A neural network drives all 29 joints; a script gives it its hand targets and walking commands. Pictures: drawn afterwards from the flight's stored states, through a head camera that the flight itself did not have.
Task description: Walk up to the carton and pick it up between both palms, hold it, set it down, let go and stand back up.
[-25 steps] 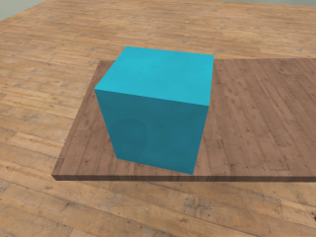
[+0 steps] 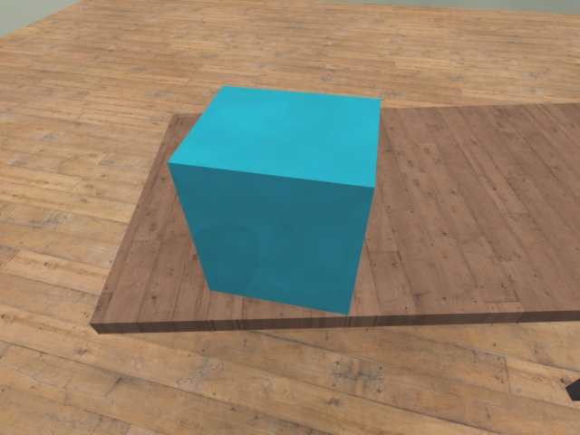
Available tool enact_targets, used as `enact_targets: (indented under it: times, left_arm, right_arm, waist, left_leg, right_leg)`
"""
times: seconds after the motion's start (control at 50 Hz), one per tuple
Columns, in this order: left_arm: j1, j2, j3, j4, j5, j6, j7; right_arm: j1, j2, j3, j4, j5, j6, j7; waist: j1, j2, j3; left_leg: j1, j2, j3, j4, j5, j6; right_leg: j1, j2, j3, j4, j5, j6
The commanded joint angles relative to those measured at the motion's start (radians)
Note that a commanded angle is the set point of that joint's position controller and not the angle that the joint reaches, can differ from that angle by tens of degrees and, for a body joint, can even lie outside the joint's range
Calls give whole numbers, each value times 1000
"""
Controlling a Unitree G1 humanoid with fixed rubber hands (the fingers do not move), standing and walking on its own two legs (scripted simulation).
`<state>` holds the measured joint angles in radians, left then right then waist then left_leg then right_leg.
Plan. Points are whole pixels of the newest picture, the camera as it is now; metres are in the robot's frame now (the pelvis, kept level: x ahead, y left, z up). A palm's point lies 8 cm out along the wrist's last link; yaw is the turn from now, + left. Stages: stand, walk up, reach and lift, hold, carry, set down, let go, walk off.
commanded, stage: walk up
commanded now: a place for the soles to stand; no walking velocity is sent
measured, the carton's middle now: (287, 203) +0.49 +0.03 +0.05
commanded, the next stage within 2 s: reach and lift in 0.08 s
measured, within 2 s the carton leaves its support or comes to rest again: neither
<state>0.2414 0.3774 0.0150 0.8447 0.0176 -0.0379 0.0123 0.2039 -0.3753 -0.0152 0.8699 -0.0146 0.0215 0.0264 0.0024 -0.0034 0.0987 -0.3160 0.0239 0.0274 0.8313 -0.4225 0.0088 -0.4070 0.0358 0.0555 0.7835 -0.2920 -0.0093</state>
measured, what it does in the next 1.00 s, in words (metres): stands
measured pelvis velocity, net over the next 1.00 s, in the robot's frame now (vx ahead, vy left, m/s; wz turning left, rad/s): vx -0.02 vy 0.02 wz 0.02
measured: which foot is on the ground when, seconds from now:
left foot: down 0.00-1.00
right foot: down 0.00-1.00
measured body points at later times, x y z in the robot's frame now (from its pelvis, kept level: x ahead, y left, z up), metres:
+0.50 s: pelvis +0.03 -0.03 -0.01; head +0.06 -0.04 +0.44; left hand +0.23 +0.24 -0.09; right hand +0.16 -0.33 -0.11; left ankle +0.02 +0.11 -0.70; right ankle +0.09 -0.13 -0.70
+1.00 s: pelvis -0.02 +0.02 +0.00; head -0.02 +0.05 +0.45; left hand +0.14 +0.29 -0.09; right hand +0.12 -0.23 -0.07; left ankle +0.02 +0.11 -0.70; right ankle +0.08 -0.12 -0.70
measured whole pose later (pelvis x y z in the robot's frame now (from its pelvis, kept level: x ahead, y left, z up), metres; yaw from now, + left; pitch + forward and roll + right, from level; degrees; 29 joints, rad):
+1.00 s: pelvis -0.02 +0.02 +0.00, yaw +1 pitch -7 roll -3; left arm 0.23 0.31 0.04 0.50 -0.04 0.10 0.02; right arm 0.26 -0.22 -0.06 0.74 -0.01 -0.27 0.00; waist 0.00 -0.02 0.11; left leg -0.31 0.03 0.03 0.83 -0.40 0.04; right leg -0.34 0.03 0.03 0.70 -0.25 0.00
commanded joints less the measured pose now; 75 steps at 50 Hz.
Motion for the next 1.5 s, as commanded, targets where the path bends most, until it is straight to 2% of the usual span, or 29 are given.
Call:
enact_targets:
  times: [0.0,0.02,0.06,0.08,0.1,0.12,0.16,0.22,0.26,0.3,0.36,0.4,0.44,0.5,0.56,0.64,0.72,0.76,0.8,0.82,0.86,0.96,1.0,1.08,1.16,1.28,1.36,1.44,1.48]
  left_arm:
    - [2,228,69,0,-10,-13,5]
    - [13,235,72,0,-9,-17,5]
    - [10,239,72,-5,-5,-27,5]
    - [-341,135,9,-249,-6,215,38]
    - [-377,113,18,-274,33,278,50]
    - [-345,88,39,-282,60,295,48]
    - [-336,112,77,-361,65,330,48]
    - [-359,151,73,-477,16,375,46]
    - [-331,155,81,-502,1,384,37]
    - [-294,172,116,-503,7,379,19]
    - [-232,208,201,-473,38,352,-8]
    - [-206,224,241,-441,55,338,-24]
    - [-182,224,262,-428,62,329,-38]
    - [-157,223,278,-441,54,311,-59]
    - [-142,218,268,-491,29,290,-73]
    - [-141,201,223,-601,-14,241,-63]
    - [-172,176,160,-704,-67,168,-34]
    - [-180,158,122,-733,-86,136,-16]
    - [-193,132,84,-724,-77,105,3]
    - [-201,120,72,-702,-72,93,9]
    - [-206,103,47,-662,-83,68,17]
    - [-263,89,-22,-597,-119,13,22]
    - [-254,96,-25,-569,-125,2,16]
    - [-251,111,-15,-542,-126,-6,5]
    - [-269,130,7,-542,-136,-21,-6]
    - [-322,193,36,-575,-203,-84,-24]
    - [-334,245,54,-598,-259,-131,-53]
    - [-306,337,66,-660,-339,-135,-103]
    - [-302,357,75,-683,-349,-129,-120]
  right_arm:
    - [-124,-287,-98,-55,-7,-42,-17]
    - [-143,-284,-95,-65,-6,-42,-18]
    - [-129,-266,-90,-66,-1,-39,-18]
    - [-251,-128,-218,113,-112,-210,35]
    - [-210,-207,-231,126,-111,-234,54]
    - [-204,-239,-234,138,-108,-238,63]
    - [-191,-246,-235,105,-98,-265,64]
    - [-139,-196,-244,-5,-80,-279,37]
    - [-98,-161,-233,-88,-80,-284,15]
    - [-58,-133,-209,-174,-68,-292,-13]
    - [0,-89,-159,-268,-37,-316,-54]
    - [31,-59,-127,-292,-17,-328,-77]
    - [61,-33,-106,-295,1,-331,-93]
    - [106,10,-81,-305,28,-330,-112]
    - [136,38,-80,-325,48,-331,-123]
    - [136,42,-112,-350,54,-341,-116]
    - [116,42,-163,-367,44,-353,-89]
    - [96,37,-186,-384,40,-357,-73]
    - [52,10,-199,-389,44,-357,-60]
    - [21,-7,-202,-387,47,-356,-54]
    - [-39,-22,-207,-407,52,-359,-46]
    - [-121,-19,-223,-460,63,-359,-39]
    - [-116,-4,-215,-462,78,-354,-43]
    - [-115,9,-205,-499,88,-344,-51]
    - [-122,25,-187,-580,99,-332,-64]
    - [-107,100,-147,-720,117,-307,-91]
    - [-51,168,-95,-795,146,-275,-120]
    - [83,268,11,-891,187,-231,-180]
    - [113,268,35,-919,177,-213,-203]
  waist:
    - [24,135,-24]
    - [32,129,-28]
    - [30,99,-52]
    - [-63,180,32]
    - [-81,265,32]
    - [-76,275,35]
    - [-74,174,-26]
    - [-84,-1,-87]
    - [-77,-96,-101]
    - [-57,-158,-131]
    - [-24,-241,-197]
    - [-10,-274,-217]
    - [-2,-279,-223]
    - [11,-252,-238]
    - [11,-197,-260]
    - [-4,-101,-266]
    - [-23,-13,-215]
    - [-28,49,-169]
    - [-36,162,-126]
    - [-39,213,-120]
    - [-37,261,-139]
    - [-52,258,-162]
    - [-48,243,-140]
    - [-36,204,-130]
    - [-11,180,-136]
    - [20,141,-150]
    - [38,78,-155]
    - [52,-89,-147]
    - [49,-85,-140]
  left_leg:
    - [-107,260,-316,-488,-260,170]
    - [-135,253,-281,-452,-203,165]
    - [-125,176,-180,-348,-82,109]
    - [-629,106,-8,-331,-430,20]
    - [-793,171,-42,-364,-514,62]
    - [-886,191,-38,-375,-531,86]
    - [-782,162,-3,-293,-363,74]
    - [-403,88,24,-192,-202,34]
    - [-193,35,54,-134,-31,18]
    - [-120,4,60,-113,67,24]
    - [-155,-40,64,-98,138,27]
    - [-184,-60,62,-106,158,23]
    - [-186,-68,59,-126,171,17]
    - [-162,-75,57,-160,189,10]
    - [-125,-72,54,-192,216,1]
    - [-65,-47,48,-245,249,-1]
    - [-16,-8,41,-317,209,3]
    - [-75,26,1,-382,73,17]
    - [-315,105,-54,-512,-181,54]
    - [-427,140,-69,-562,-263,74]
    - [-547,178,-75,-612,-343,97]
    - [-652,197,-86,-658,-512,124]
    - [-625,181,-69,-654,-453,121]
    - [-528,152,-73,-642,-430,115]
    - [-512,133,-69,-636,-402,126]
    - [-442,86,-49,-586,-336,124]
    - [-295,26,-25,-499,-225,105]
    - [179,-93,-11,-271,52,26]
    - [268,-93,-30,-255,87,19]
  right_leg:
    - [19,-5,-16,30,-138,-34]
    - [59,-14,-13,7,-122,-37]
    - [103,-39,50,-130,-36,-55]
    - [245,25,-125,102,-147,-55]
    - [427,52,-161,208,-62,-43]
    - [530,56,-176,247,2,-29]
    - [525,30,-133,204,10,-33]
    - [287,-23,-73,44,-74,-53]
    - [168,-55,-34,-62,-82,-57]
    - [182,-65,1,-107,7,-34]
    - [349,-89,68,-112,296,10]
    - [429,-112,103,-114,448,40]
    - [471,-130,124,-125,537,62]
    - [508,-140,136,-143,612,80]
    - [516,-133,116,-153,648,79]
    - [472,-81,34,-166,544,41]
    - [374,-41,-23,-224,270,-2]
    - [371,-17,-38,-210,178,-6]
    - [548,34,-66,-118,175,12]
    - [638,57,-80,-77,180,21]
    - [741,79,-90,-42,188,36]
    - [828,100,-89,-12,144,55]
    - [814,96,-80,-24,141,57]
    - [757,82,-51,-62,76,57]
    - [767,78,-35,-76,39,58]
    - [698,42,14,-128,-63,44]
    - [556,-27,71,-217,-175,6]
    - [53,-203,181,-452,-368,-81]
    - [-29,-206,166,-475,-350,-85]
